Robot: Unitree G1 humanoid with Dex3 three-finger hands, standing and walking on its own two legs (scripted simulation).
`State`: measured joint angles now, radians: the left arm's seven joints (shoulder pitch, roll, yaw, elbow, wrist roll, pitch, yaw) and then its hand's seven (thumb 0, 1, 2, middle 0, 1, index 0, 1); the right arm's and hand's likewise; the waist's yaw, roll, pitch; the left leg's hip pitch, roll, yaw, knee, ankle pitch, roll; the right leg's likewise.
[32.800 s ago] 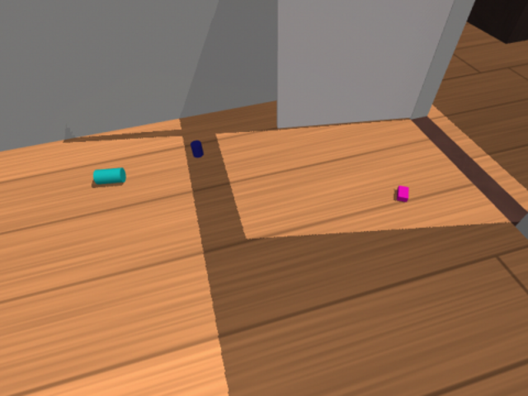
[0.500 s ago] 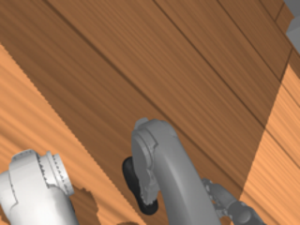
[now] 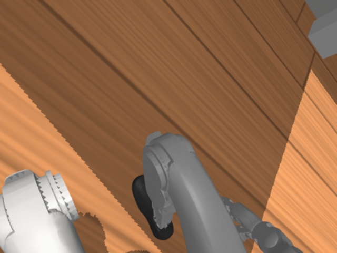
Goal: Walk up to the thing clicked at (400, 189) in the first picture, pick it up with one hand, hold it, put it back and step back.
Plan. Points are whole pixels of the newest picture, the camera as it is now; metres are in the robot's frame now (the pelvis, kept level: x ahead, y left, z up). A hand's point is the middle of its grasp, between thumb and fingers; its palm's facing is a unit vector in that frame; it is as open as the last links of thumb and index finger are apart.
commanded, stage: open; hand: left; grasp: from above
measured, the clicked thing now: out of the picture +0.42 +0.39 -0.28
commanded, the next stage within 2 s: withdraw in 0.82 s
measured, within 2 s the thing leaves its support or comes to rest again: neither
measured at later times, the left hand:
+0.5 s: hand out of the picture +0.41 +0.37 -0.24, palm faces -0.46 -0.12 -0.88, open 11.3 cm
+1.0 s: hand out of the picture +0.41 +0.37 -0.24, palm faces -0.45 -0.12 -0.88, open 13.6 cm
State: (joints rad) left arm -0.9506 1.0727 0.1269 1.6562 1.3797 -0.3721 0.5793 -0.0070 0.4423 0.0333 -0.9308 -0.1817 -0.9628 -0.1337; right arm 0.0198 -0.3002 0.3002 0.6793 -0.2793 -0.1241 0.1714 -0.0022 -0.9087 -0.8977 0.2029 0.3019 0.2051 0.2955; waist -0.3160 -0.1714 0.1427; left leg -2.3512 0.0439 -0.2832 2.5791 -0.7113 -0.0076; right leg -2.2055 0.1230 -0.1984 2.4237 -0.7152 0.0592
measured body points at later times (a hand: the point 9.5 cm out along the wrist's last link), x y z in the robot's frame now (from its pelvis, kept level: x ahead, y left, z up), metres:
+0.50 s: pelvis +0.00 +0.00 +0.00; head +0.25 +0.15 +0.34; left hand +0.43 +0.38 -0.19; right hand +0.10 -0.25 -0.06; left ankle +0.06 +0.13 -0.26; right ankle +0.10 -0.11 -0.26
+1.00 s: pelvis +0.00 +0.00 +0.00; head +0.25 +0.15 +0.34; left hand +0.43 +0.37 -0.19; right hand +0.10 -0.25 -0.06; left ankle +0.06 +0.13 -0.26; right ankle +0.10 -0.11 -0.26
